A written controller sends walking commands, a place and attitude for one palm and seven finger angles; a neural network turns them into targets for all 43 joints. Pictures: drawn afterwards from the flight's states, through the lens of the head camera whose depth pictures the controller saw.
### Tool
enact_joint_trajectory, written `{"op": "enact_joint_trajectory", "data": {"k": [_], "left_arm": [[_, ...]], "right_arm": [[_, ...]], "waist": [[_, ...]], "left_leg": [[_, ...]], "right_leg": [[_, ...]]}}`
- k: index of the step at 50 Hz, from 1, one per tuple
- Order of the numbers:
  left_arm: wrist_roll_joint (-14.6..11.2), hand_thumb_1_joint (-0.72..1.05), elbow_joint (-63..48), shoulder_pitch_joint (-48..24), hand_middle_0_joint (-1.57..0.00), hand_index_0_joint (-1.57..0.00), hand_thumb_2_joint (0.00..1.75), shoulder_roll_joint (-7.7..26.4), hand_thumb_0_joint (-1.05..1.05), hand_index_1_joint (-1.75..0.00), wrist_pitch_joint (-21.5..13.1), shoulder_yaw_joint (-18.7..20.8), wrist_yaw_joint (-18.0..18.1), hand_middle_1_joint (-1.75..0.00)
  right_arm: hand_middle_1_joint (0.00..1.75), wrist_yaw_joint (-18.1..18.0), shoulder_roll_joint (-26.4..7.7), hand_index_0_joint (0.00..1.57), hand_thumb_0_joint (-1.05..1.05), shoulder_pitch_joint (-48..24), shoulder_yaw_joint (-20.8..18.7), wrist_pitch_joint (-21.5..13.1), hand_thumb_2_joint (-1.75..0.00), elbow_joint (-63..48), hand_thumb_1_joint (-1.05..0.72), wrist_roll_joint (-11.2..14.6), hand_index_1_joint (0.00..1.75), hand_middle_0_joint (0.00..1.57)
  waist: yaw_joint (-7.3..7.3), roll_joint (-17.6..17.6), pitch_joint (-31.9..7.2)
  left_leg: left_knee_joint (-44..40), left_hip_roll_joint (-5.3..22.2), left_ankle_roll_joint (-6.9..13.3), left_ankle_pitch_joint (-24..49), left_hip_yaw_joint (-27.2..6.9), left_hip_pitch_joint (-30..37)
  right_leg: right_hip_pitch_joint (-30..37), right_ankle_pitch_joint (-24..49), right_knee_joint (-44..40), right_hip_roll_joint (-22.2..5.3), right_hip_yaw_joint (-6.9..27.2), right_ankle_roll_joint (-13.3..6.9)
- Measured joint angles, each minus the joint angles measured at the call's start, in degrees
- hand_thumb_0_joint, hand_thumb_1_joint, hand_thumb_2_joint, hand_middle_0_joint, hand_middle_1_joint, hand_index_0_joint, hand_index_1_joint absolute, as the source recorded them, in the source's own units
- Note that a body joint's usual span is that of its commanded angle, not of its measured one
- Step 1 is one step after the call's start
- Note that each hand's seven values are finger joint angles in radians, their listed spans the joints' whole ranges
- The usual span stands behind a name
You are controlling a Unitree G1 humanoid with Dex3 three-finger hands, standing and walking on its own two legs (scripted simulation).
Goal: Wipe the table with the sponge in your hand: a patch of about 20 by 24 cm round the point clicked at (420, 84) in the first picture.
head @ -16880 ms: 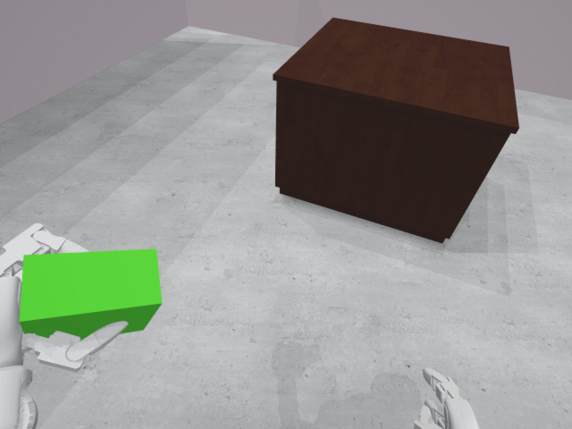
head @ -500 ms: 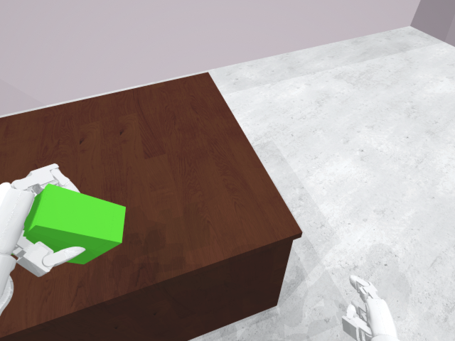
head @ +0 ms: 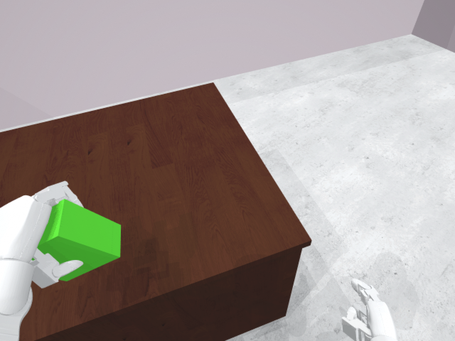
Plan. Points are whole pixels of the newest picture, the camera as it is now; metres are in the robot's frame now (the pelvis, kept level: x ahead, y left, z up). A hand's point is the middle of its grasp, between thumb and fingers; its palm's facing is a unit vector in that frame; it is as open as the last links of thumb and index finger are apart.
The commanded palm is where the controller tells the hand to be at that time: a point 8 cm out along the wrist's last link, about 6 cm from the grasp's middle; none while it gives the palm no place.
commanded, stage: turn the palm down, sponge in hand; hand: left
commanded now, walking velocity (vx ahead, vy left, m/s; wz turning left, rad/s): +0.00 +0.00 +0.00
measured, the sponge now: (75, 246) +0.22 +0.28 +0.09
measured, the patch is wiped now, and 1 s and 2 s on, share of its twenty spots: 0.00 0.00 0.00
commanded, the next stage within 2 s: move the sponge above the wiping area in 1.02 s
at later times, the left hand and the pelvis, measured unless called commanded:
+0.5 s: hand (50, 237) +0.23 +0.31 +0.11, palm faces +0.05 -0.15 -0.99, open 9.8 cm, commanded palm +0.20 +0.31 +0.17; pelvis +0.01 +0.03 +0.02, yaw +0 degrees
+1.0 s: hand (51, 232) +0.23 +0.32 +0.11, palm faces +0.03 -0.09 -1.00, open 9.8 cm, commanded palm +0.20 +0.31 +0.17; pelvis +0.01 +0.03 +0.02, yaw +0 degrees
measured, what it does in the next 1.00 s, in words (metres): stands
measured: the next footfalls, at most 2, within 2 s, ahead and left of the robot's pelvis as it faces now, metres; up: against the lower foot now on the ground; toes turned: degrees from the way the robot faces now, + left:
none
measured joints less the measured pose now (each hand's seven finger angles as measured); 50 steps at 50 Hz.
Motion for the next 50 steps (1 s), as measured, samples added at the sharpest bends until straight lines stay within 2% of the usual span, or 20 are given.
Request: {"op": "enact_joint_trajectory", "data": {"k": [3,6,11,17,23,32,38,50], "left_arm": [[2.4,-0.47,1.0,-1.3,-0.78,-0.77,1.05,-0.3,-0.01,-1.36,3.1,-1.4,-1.0,-1.36],[4.9,-0.47,1.1,-1.9,-0.78,-0.77,1.05,-1.0,-0.01,-1.36,4.8,-3.3,-2.2,-1.36],[9.4,-0.47,1.1,-2.9,-0.78,-0.77,1.05,-1.9,-0.01,-1.36,5.4,-6.3,-3.0,-1.36],[14.1,-0.47,2.7,-5.1,-0.78,-0.77,1.05,-2.6,-0.01,-1.36,7.1,-8.1,-2.8,-1.36],[17.9,-0.47,5.0,-7.5,-0.78,-0.77,1.05,-3.8,-0.01,-1.36,9.6,-10.6,-3.8,-1.36],[23.3,-0.47,7.1,-10.0,-0.78,-0.77,1.05,-4.1,0.0,-1.36,11.1,-13.1,-4.5,-1.36],[23.7,-0.47,7.2,-10.6,-0.78,-0.77,1.05,-4.7,0.0,-1.36,12.5,-13.4,-5.3,-1.36],[23.9,-0.47,7.5,-10.5,-0.78,-0.77,1.05,-4.7,0.0,-1.36,11.4,-13.6,-5.1,-1.36]], "right_arm": [[0.3,0.0,0.1,0.2,0.02,-1.0,0.8,0.6,-0.9,0.0,-0.9,0.3,0.3,0.2],[0.3,0.1,0.1,0.2,0.02,-1.9,1.2,0.9,-0.9,0.0,-0.9,0.2,0.3,0.21],[0.3,0.4,0.0,0.2,0.02,-3.3,1.5,1.2,-0.9,0.5,-0.9,-0.1,0.3,0.21],[0.3,1.3,-0.1,0.2,0.01,-5.0,1.7,2.0,-0.9,1.9,-0.9,-0.2,0.3,0.21],[0.3,2.1,-0.2,0.2,0.01,-6.6,2.0,2.5,-0.9,3.0,-0.9,-0.4,0.3,0.2],[0.3,3.7,0.2,0.2,0.01,-8.2,2.2,3.0,-0.9,4.6,-0.9,-0.9,0.3,0.2],[0.3,4.2,0.0,0.2,0.02,-9.0,2.2,3.2,-0.9,5.1,-0.9,-0.8,0.3,0.2],[0.3,4.0,-0.3,0.2,0.01,-8.9,1.8,2.9,-0.9,5.7,-0.9,-0.9,0.3,0.2]], "waist": [[0.11,0.4,0.2],[0.3,0.7,0.6],[1.05,0.8,1.3],[1.95,0.9,1.9],[2.52,1.5,2.5],[3.33,1.8,2.9],[3.43,2.2,3.0],[3.62,1.7,3.3]], "left_leg": [[-1.5,-0.2,0.4,0.7,0.2,1.4],[-3.1,-0.5,0.7,1.5,0.2,2.6],[-5.4,-0.9,1.2,2.5,0.3,4.4],[-7.7,-1.2,1.5,3.5,0.2,6.2],[-10.0,-1.6,2.0,4.5,0.1,7.9],[-12.4,-1.8,2.2,5.3,0.3,9.8],[-13.4,-1.9,2.3,5.7,0.3,10.5],[-14.0,-1.7,2.1,6.0,0.3,11.3]], "right_leg": [[1.4,0.7,-1.5,-0.2,0.3,0.3],[2.6,1.4,-3.1,-0.5,0.4,0.7],[4.5,2.5,-5.5,-0.8,0.6,1.2],[6.4,3.6,-8.0,-1.1,0.7,1.6],[8.1,4.4,-10.1,-1.4,0.8,1.9],[9.8,5.2,-12.2,-1.6,1.2,2.1],[10.5,5.5,-13.1,-1.7,1.3,2.2],[11.3,5.9,-14.0,-1.4,1.4,2.0]]}}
